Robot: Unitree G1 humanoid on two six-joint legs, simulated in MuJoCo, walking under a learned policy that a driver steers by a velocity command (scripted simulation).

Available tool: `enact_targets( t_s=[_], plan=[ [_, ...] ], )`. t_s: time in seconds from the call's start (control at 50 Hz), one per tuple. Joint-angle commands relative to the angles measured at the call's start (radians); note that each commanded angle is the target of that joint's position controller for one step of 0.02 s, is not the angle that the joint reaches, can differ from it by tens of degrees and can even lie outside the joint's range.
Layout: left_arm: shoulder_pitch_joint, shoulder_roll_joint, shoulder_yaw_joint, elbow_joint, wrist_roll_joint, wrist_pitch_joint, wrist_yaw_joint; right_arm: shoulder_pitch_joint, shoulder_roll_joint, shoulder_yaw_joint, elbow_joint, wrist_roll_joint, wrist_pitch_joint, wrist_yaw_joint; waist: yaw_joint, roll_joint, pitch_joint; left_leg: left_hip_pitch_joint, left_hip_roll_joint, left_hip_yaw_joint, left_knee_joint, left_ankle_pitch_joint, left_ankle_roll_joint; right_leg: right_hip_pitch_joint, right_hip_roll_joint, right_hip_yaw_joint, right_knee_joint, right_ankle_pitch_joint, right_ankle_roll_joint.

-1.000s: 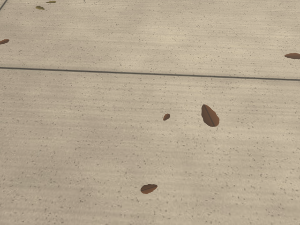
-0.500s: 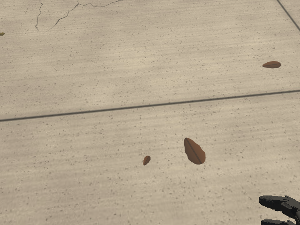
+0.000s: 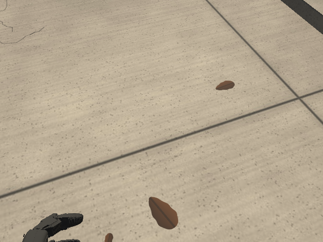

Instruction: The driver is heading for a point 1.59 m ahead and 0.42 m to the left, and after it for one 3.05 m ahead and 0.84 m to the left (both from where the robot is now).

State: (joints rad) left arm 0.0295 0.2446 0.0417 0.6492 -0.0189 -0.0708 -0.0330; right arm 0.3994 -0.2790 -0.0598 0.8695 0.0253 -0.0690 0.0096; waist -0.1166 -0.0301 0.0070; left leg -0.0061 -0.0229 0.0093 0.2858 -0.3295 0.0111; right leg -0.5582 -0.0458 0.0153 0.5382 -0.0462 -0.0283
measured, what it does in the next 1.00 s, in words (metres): walks ahead, turning left: right foot, then left foot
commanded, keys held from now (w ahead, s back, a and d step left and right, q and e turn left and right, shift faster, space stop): w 0.20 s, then w+q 0.44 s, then q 0.30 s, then no key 0.06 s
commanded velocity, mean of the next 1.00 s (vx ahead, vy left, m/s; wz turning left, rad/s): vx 0.41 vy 0.00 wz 0.32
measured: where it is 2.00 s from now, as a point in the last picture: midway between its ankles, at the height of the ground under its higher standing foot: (105, 175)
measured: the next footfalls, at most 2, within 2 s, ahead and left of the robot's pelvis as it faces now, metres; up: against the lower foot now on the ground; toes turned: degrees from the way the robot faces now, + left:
right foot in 0.06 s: +0.19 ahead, -0.13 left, +0.00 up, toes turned -1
left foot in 0.60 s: +0.47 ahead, +0.14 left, +0.00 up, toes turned +12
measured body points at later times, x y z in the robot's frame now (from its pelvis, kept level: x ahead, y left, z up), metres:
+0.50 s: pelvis +0.26 -0.01 +0.00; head +0.29 -0.01 +0.45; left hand +0.25 +0.28 -0.12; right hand +0.48 -0.23 -0.10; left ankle +0.42 +0.15 -0.70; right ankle +0.15 -0.13 -0.74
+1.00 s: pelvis +0.50 +0.06 +0.00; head +0.53 +0.08 +0.45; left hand +0.59 +0.37 -0.09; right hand +0.70 -0.18 -0.10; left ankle +0.43 +0.13 -0.74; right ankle +0.67 -0.01 -0.71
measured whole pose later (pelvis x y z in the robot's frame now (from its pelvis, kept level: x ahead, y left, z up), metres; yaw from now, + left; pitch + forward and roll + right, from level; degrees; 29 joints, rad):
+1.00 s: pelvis +0.50 +0.06 +0.00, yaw +24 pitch +3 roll +0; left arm 0.06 0.28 0.04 0.70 0.01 -0.06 0.00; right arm 0.25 -0.31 -0.08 0.70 0.02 0.02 -0.03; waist -0.05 -0.03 0.03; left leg -0.24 -0.14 -0.17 0.50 -0.29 0.07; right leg -0.56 0.01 0.10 0.59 -0.08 0.07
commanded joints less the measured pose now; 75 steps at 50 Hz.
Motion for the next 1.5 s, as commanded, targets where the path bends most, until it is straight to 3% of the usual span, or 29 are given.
enact_targets(
  t_s=[0.02,0.04,0.06,0.08,0.12,0.18,0.24,0.38,0.5,0.54,0.58,0.6,0.62,0.64,0.66,0.7,0.76,0.86,1.02,1.04,1.06,1.08,1.12,1.24,1.34,1.38,1.4,1.42,1.5],
  plan=[
    [0.027,0.116,0.042,-0.064,0.004,-0.023,-0.003,-0.030,-0.190,-0.042,-0.041,0.007,0.004,-0.011,0.111,0.127,-0.024,-0.009,0.247,-0.125,0.081,0.623,0.135,0.174,0.047,-0.046,-0.081,-0.034,-0.049],
    [0.166,0.162,0.065,-0.023,0.012,-0.022,0.005,-0.031,-0.170,-0.034,-0.044,0.004,0.005,-0.013,0.173,0.107,-0.117,-0.067,0.199,-0.079,0.245,0.704,0.108,0.390,0.043,-0.041,-0.082,-0.012,-0.081],
    [0.363,0.240,0.086,0.008,0.025,-0.018,0.017,-0.046,-0.117,-0.010,-0.076,-0.023,-0.001,-0.015,0.250,-0.006,-0.273,-0.273,0.140,-0.028,0.559,0.454,0.064,0.698,-0.156,0.177,-0.042,0.051,-0.156],
    [0.396,0.308,0.096,0.027,0.025,-0.012,0.013,0.066,-0.019,0.021,-0.093,-0.019,-0.024,-0.010,0.190,-0.271,-0.373,-0.657,-0.016,-0.022,0.875,-0.200,0.008,0.976,-0.358,0.613,-0.139,-0.104,-0.315],
    [0.340,0.181,0.060,0.023,0.008,-0.007,0.015,-0.079,-0.158,-0.012,-0.107,0.013,-0.047,0.000,0.223,-0.123,-0.201,-0.830,0.076,-0.098,0.999,-0.153,0.016,0.826,-0.300,0.530,-0.222,-0.229,-0.264],
    [0.204,0.121,0.038,0.013,0.027,-0.011,0.007,-0.129,-0.123,-0.014,-0.114,-0.016,-0.032,-0.004,0.129,-0.048,-0.059,-0.693,0.156,-0.079,0.865,0.016,-0.001,0.497,-0.195,0.312,-0.309,-0.011,-0.221],
    [0.195,0.134,0.045,0.037,0.020,-0.031,0.008,-0.113,-0.075,-0.005,-0.107,-0.012,-0.002,-0.006,0.094,-0.052,-0.037,-0.656,0.166,-0.072,0.789,0.085,-0.022,0.406,-0.186,0.202,-0.378,0.065,-0.229],
    [0.258,0.178,0.056,0.103,0.025,-0.037,0.028,-0.310,-0.051,0.005,-0.160,-0.005,0.001,0.013,0.160,-0.017,0.030,-0.663,0.129,-0.068,0.449,0.428,-0.010,0.433,-0.165,-0.017,-0.425,0.099,-0.162],
    [0.321,0.201,0.066,0.159,0.008,-0.007,0.038,-0.435,-0.052,0.008,-0.241,-0.004,0.004,0.046,0.197,-0.015,0.069,-0.716,0.098,-0.019,0.322,0.311,0.039,0.641,-0.228,-0.082,-0.344,0.196,-0.124],
    [0.301,0.226,0.073,0.156,0.004,0.009,0.047,-0.404,-0.075,-0.003,-0.256,-0.008,0.006,0.055,0.164,-0.045,0.030,-0.627,0.050,0.042,0.313,0.201,0.071,0.673,-0.229,-0.117,-0.233,0.489,-0.097],
    [0.280,0.238,0.074,0.145,0.004,0.027,0.063,-0.191,-0.140,-0.044,-0.212,-0.008,0.010,0.050,0.045,-0.047,-0.100,-0.318,-0.036,0.095,0.259,0.202,0.122,0.618,-0.184,-0.179,0.068,0.736,-0.051],
    [0.291,0.216,0.061,0.124,0.018,0.024,0.072,-0.016,-0.221,-0.078,-0.176,-0.006,0.016,0.034,-0.026,0.029,-0.203,0.000,0.051,-0.072,0.253,0.252,0.180,0.391,-0.145,-0.189,0.353,0.520,-0.010],
    [0.390,0.073,0.012,0.075,0.049,-0.007,0.051,0.005,-0.329,-0.097,-0.175,0.003,0.015,0.027,0.066,0.297,-0.305,0.376,0.310,-0.625,0.186,0.119,0.373,-0.087,0.061,-0.138,0.724,-0.373,0.060],
    [0.306,0.139,0.021,0.076,0.022,-0.047,0.034,0.046,-0.247,-0.073,-0.192,0.002,0.011,0.025,-0.001,0.207,-0.416,0.449,0.356,-0.830,0.052,0.018,0.395,-0.211,0.080,0.073,0.841,-0.527,0.047],
    [0.208,0.184,0.033,0.041,-0.014,-0.067,0.025,-0.004,-0.208,-0.060,-0.197,-0.014,0.006,0.021,-0.011,0.169,-0.271,0.350,0.331,-0.675,0.043,0.168,0.349,-0.281,0.035,0.086,0.848,-0.459,0.032],
    [0.167,0.180,0.034,0.036,0.019,-0.071,0.040,-0.146,-0.161,-0.047,-0.231,-0.018,0.007,0.015,0.072,0.030,-0.113,0.040,0.257,-0.435,0.059,0.569,0.296,-0.185,-0.032,0.064,0.706,-0.358,0.040],
    [0.218,0.163,0.040,0.033,0.035,-0.024,0.051,-0.212,-0.148,-0.043,-0.255,-0.029,0.014,0.005,0.150,0.059,-0.088,-0.190,0.204,-0.313,0.035,0.828,0.289,-0.034,-0.041,0.050,0.593,-0.335,0.076],
    [0.131,0.112,0.020,0.013,0.038,0.002,0.057,-0.190,-0.185,-0.058,-0.236,-0.007,0.045,-0.030,0.129,0.105,-0.122,-0.282,0.108,-0.214,0.072,0.810,0.215,0.059,0.040,0.023,0.279,-0.067,0.112],
    [0.076,0.151,0.038,-0.003,0.033,-0.014,0.030,-0.190,-0.142,-0.042,-0.237,-0.011,0.081,-0.050,0.129,0.159,-0.113,-0.163,0.116,-0.388,0.253,0.497,0.138,0.188,0.064,0.060,-0.091,0.047,0.051],
    [0.096,0.172,0.043,-0.005,0.047,-0.022,0.034,-0.178,-0.110,-0.032,-0.243,-0.018,0.074,-0.048,0.134,0.128,-0.135,-0.196,0.065,-0.366,0.331,0.421,0.100,0.302,-0.003,0.096,-0.139,0.234,0.011],
    [0.117,0.226,0.049,-0.019,0.068,-0.022,0.044,-0.116,-0.064,-0.016,-0.251,-0.041,0.063,-0.045,0.101,-0.026,-0.206,-0.311,-0.027,-0.275,0.512,0.118,0.051,0.491,-0.183,0.253,-0.092,0.628,-0.079],
    [0.160,0.213,0.049,0.006,0.080,-0.005,0.045,-0.008,-0.069,-0.011,-0.241,-0.025,0.062,-0.044,0.074,-0.254,-0.273,-0.483,-0.114,-0.203,0.699,-0.371,-0.013,0.633,-0.363,0.508,-0.108,0.728,-0.272],
    [0.134,0.129,0.028,-0.007,0.035,0.011,0.040,-0.077,-0.185,-0.041,-0.216,-0.018,0.089,-0.046,0.113,-0.097,-0.206,-0.543,-0.035,-0.195,0.881,-0.322,-0.073,0.544,-0.312,0.494,-0.143,0.337,-0.259],
    [0.036,0.126,0.021,0.007,0.039,0.053,0.038,-0.134,-0.055,-0.009,-0.202,-0.023,0.117,-0.045,0.097,-0.134,-0.102,-0.336,0.015,-0.060,0.547,-0.157,-0.097,0.290,-0.111,0.195,-0.222,0.057,-0.161],
    [0.105,0.180,0.034,0.036,0.011,0.067,0.043,-0.101,-0.082,-0.015,-0.164,-0.032,0.098,-0.027,0.092,-0.144,-0.086,-0.123,-0.022,0.036,0.232,0.010,-0.012,0.180,-0.105,0.231,-0.285,-0.579,-0.119],
    [0.062,0.122,0.017,0.019,0.013,0.057,0.042,-0.044,-0.117,-0.017,-0.160,-0.043,0.078,-0.032,0.059,-0.036,-0.044,-0.052,0.113,-0.133,0.132,-0.139,0.083,0.031,-0.054,0.173,-0.143,-0.582,-0.044],
    [0.013,0.081,0.010,-0.013,0.006,0.038,0.042,0.015,-0.191,-0.041,-0.128,-0.042,0.071,-0.030,0.047,0.187,0.000,-0.106,0.227,-0.352,-0.007,-0.413,0.173,-0.054,0.084,-0.024,0.077,-0.465,0.020],
    [-0.032,0.121,0.021,-0.031,-0.005,0.016,0.040,-0.003,-0.227,-0.051,-0.137,-0.041,0.056,-0.027,0.020,0.276,0.094,-0.134,0.351,-0.567,-0.157,-0.472,0.244,-0.149,0.085,-0.031,0.229,-0.412,0.022],
    [0.017,0.122,0.037,0.001,0.002,-0.019,0.017,-0.028,-0.131,-0.025,-0.130,-0.016,0.006,-0.034,0.056,0.170,0.085,0.054,0.305,-0.422,-0.118,-0.084,0.197,-0.290,-0.013,0.035,0.340,-0.275,-0.001]
  ],
)
Keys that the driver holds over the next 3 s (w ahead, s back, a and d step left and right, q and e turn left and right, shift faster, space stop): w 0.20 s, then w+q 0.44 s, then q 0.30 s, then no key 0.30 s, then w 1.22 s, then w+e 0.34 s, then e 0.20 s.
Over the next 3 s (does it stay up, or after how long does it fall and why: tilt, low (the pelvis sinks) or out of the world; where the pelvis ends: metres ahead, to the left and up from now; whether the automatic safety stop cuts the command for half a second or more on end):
stays up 1.27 0.37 0.00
